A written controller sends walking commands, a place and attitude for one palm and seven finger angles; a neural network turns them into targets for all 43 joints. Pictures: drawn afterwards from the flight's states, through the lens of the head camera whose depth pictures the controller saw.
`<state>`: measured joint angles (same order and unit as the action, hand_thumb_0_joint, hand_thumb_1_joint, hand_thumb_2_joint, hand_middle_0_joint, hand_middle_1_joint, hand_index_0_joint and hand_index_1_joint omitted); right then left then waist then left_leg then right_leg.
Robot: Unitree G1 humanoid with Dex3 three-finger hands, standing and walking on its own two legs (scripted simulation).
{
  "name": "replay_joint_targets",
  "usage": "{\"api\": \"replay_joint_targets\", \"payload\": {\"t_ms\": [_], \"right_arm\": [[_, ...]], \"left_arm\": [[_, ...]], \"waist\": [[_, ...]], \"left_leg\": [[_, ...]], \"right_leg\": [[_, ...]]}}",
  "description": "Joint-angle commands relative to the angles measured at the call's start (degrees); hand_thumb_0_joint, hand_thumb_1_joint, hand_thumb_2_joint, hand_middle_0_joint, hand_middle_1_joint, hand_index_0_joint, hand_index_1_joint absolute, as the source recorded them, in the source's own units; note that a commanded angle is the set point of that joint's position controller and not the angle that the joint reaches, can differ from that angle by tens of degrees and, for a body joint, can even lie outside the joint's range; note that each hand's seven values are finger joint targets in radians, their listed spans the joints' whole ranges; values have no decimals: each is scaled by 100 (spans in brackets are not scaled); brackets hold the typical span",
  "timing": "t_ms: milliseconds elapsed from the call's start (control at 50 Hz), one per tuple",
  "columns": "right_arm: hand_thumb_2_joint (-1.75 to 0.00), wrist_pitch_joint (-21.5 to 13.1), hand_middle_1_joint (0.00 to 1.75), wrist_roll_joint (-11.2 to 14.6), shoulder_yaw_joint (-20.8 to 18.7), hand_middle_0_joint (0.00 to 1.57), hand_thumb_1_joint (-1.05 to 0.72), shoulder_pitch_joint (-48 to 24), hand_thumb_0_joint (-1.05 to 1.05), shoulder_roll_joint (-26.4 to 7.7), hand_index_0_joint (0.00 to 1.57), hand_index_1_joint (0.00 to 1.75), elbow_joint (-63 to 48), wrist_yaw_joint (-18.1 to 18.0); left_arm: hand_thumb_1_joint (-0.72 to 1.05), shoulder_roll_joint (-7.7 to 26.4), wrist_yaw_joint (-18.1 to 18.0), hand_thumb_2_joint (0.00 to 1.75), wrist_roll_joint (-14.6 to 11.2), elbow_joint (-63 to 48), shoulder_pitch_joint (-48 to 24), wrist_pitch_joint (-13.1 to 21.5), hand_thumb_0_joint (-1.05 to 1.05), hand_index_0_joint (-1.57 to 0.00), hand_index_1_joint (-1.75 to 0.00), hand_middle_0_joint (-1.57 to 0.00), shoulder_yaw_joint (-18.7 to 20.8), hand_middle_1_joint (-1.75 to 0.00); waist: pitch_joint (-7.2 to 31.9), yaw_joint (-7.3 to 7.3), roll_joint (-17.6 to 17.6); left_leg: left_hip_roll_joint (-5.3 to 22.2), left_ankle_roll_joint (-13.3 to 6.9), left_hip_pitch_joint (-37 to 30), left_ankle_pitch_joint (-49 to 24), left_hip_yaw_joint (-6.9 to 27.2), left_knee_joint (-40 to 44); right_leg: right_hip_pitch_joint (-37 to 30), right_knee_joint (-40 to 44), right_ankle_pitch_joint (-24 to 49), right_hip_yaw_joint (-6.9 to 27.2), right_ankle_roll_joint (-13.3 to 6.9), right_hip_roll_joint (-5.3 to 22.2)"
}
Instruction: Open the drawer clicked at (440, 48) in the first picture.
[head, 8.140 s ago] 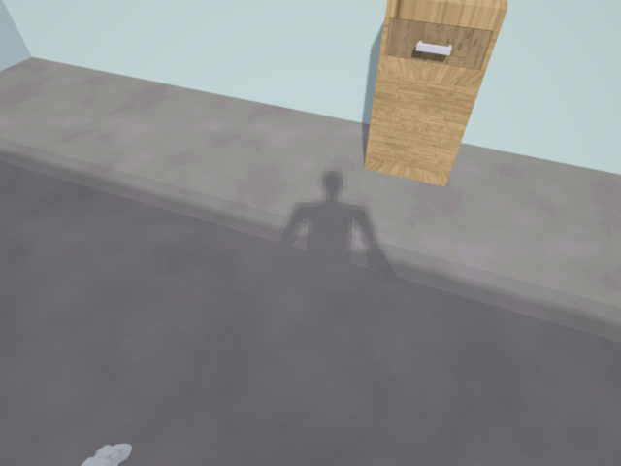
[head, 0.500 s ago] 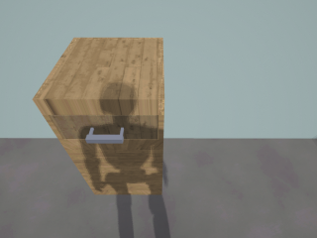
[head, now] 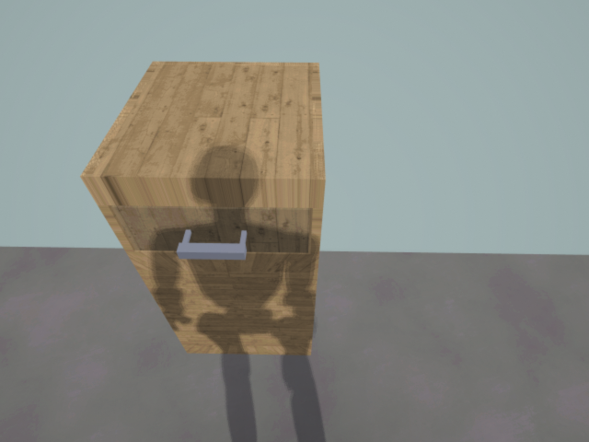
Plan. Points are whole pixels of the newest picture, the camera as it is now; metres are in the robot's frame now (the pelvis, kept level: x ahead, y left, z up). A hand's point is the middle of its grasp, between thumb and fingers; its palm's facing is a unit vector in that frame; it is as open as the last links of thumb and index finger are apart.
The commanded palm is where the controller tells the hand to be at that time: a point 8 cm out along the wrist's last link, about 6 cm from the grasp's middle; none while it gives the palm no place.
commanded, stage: raise the hand with hooked fingers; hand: left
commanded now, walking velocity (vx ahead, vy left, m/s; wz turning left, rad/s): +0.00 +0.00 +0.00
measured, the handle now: (214, 243) +0.48 +0.21 -0.09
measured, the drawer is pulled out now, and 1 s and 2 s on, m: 0.00 0.00 0.00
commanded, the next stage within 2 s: move the hooked fingers above the handle in 1.80 s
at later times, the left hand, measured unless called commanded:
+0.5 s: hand (144, 427) +0.15 +0.21 -0.04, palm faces +0.06 -0.04 -1.00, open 9.6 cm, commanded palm +0.15 +0.21 +0.01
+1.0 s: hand (177, 317) +0.26 +0.19 +0.03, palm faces +0.15 -0.08 -0.99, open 12.6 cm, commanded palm +0.24 +0.19 +0.08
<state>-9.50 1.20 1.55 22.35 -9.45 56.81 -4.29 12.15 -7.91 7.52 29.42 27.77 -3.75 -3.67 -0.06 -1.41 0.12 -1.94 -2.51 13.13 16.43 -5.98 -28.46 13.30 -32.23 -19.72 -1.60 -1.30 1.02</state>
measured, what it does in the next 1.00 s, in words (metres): stands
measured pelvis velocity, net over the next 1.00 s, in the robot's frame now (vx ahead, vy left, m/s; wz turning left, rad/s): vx -0.01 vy -0.03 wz -0.08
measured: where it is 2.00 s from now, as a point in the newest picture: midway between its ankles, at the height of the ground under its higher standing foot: outside the picture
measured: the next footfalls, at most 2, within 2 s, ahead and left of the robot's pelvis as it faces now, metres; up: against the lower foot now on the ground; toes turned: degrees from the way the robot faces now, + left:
none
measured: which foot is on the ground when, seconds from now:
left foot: down 0.00-1.00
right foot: down 0.00-1.00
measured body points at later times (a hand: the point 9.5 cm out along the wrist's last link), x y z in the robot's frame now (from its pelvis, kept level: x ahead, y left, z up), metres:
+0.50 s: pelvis -0.03 -0.05 -0.05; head -0.01 -0.07 +0.40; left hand +0.14 +0.21 +0.01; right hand +0.25 -0.23 -0.11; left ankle -0.01 +0.09 -0.73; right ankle -0.03 -0.11 -0.73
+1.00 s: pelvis -0.01 -0.03 -0.02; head +0.01 -0.08 +0.43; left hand +0.25 +0.19 +0.08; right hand +0.14 -0.32 -0.14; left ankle -0.01 +0.11 -0.73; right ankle -0.03 -0.10 -0.73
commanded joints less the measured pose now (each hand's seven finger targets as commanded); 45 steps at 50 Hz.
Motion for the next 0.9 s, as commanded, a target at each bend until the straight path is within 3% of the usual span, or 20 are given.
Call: {"api": "replay_joint_targets", "payload": {"t_ms": [0,20,60,100,140,160,200,240,300,340,360,460,500,540,560,600,640,720,800,880], "right_arm": [[-90,-903,30,97,-357,20,-90,-1229,0,-1133,20,30,-1655,-102],[-90,-864,30,-27,-331,20,-90,-1297,0,-1187,20,30,-1825,-63],[-90,-582,30,-206,-407,20,-90,-1261,0,-1243,20,30,-2203,77],[-90,-188,30,-347,-544,20,-90,-1652,0,-1250,20,30,-2701,280],[-90,338,30,-345,-606,20,-90,-1869,0,-1217,20,30,-2938,495],[-90,578,30,-312,-553,20,-90,-2046,0,-1195,20,30,-3120,587],[-90,857,30,-286,-515,20,-90,-2272,0,-1100,20,30,-3402,685],[-90,1080,30,-306,-478,20,-90,-2383,0,-1021,20,30,-3565,695],[-90,1270,30,-437,-503,20,-90,-2296,0,-916,20,30,-3764,639],[-90,1347,30,-534,-506,20,-90,-2281,0,-891,20,30,-3622,578],[-90,1327,30,-554,-504,20,-90,-2322,0,-878,20,30,-3578,540],[-90,1127,30,-518,-446,20,-90,-2383,0,-878,20,30,-3389,434],[-90,1128,30,-442,-403,20,-90,-2389,0,-870,20,30,-3369,393],[-90,1190,30,-341,-356,20,-90,-2433,0,-889,20,30,-3367,339],[-90,1255,30,-282,-308,20,-90,-2404,0,-901,20,30,-3358,308],[-90,1329,30,-237,-226,20,-90,-2408,0,-933,20,30,-3380,256],[-90,1324,30,-242,-160,20,-90,-2418,0,-947,20,30,-3359,212],[-90,1221,30,-306,-229,20,-90,-2350,0,-869,20,30,-3270,217],[-90,990,30,-355,-396,20,-90,-2251,0,-868,20,30,-3197,218],[-90,985,30,-305,-566,20,-90,-2232,0,-943,20,30,-3077,298]], "left_arm": [[76,410,-689,84,962,-3620,-1046,111,0,-21,-39,-21,-357,-39],[74,424,-840,83,1489,-3560,-926,125,0,-21,-40,-21,-516,-40],[69,462,-1119,81,2536,-3114,-706,13,0,-22,-43,-22,-511,-43],[64,130,-1329,79,3461,-2497,601,-90,0,-22,-47,-22,-618,-47],[60,253,-1390,77,4180,-2128,1449,-31,0,-22,-50,-22,-339,-50],[57,310,-1396,76,4463,-2286,1332,84,0,-22,-51,-22,-363,-51],[53,822,-1528,74,4887,-2681,1027,320,0,-23,-54,-23,115,-54],[48,1322,-1756,72,5245,-3232,391,433,0,-23,-57,-23,501,-57],[41,1636,-2242,69,5649,-4185,-824,475,0,-24,-62,-24,673,-62],[36,1946,-2486,67,5767,-4806,-2102,565,0,-24,-64,-24,807,-64],[34,1785,-2548,66,5712,-4857,-2408,634,0,-24,-66,-24,637,-66],[22,1627,-2314,61,5283,-4294,-2712,994,0,-25,-74,-25,325,-74],[18,1514,-2058,59,5106,-3790,-2381,691,0,-25,-76,-25,230,-76],[13,1518,-1711,57,4919,-3243,-1986,235,0,-25,-80,-25,255,-80],[11,1661,-1513,56,4870,-3125,-1855,44,0,-26,-81,-26,335,-81],[6,1964,-1172,54,4793,-3104,-1720,-197,0,-26,-84,-26,532,-84],[1,2324,-966,52,4779,-3124,-1541,-180,0,-26,-87,-26,874,-87],[-8,2156,-937,48,4781,-3893,-1643,305,0,-27,-93,-27,917,-93],[-17,2156,-1443,44,4793,-4287,-1694,771,0,-28,-99,-28,1234,-99],[-27,2066,-1907,40,4912,-4051,-1900,535,0,-28,-105,-28,1280,-105]], "waist": [[617,278,-638],[416,355,-371],[544,336,534],[401,-67,1182],[435,-488,1446],[537,-561,1438],[862,-707,1220],[1037,-785,628],[1845,-608,-734],[2086,-276,-843],[2129,-132,-815],[1489,250,-237],[1368,168,44],[1318,19,457],[1361,-106,844],[1567,-274,1036],[1729,-406,859],[1663,-436,301],[1786,-350,184],[1961,-285,18]], "left_leg": [[513,171,-177,-1583,940,203],[399,123,141,-1399,960,-48],[266,83,529,-1347,988,-472],[205,129,937,-971,827,-635],[113,187,1444,-800,597,-704],[70,205,1585,-790,516,-757],[2,202,1798,-779,426,-882],[-78,194,1807,-673,409,-986],[-114,131,1144,-836,404,-1368],[-73,76,894,-777,608,-1750],[-69,44,798,-673,643,-1904],[-98,-37,1319,-35,657,-2169],[-114,-42,1611,-4,603,-1898],[-143,-11,1884,-103,545,-1659],[-147,19,1984,-176,527,-1477],[-157,45,1995,-330,496,-1192],[-164,78,1972,-456,507,-1038],[-208,60,1825,-531,680,-890],[-272,31,1753,-600,787,-1038],[-309,28,1594,-748,684,-1045]], "right_leg": [[1055,-40,631,-109,-114,-88],[1311,-62,692,-118,-151,-131],[1690,-226,524,-132,-176,-255],[1842,-221,22,-135,-209,-292],[1578,-299,251,202,-329,-305],[1475,-438,516,281,-345,-272],[1276,-609,813,458,-350,-220],[1279,-685,772,672,-370,-226],[1697,-860,813,972,-419,-263],[2176,-909,611,1167,-385,-226],[2383,-866,446,1252,-360,-187],[2497,-567,33,1236,-199,-112],[1947,-384,269,1117,-114,-89],[1290,-132,621,1313,-24,-26],[843,-45,915,1408,44,43],[115,-66,1654,1487,157,149],[-337,-230,2287,1522,182,197],[-396,-257,2706,1474,134,239],[-202,-308,2885,1494,126,232],[35,-429,2904,1213,54,121]]}}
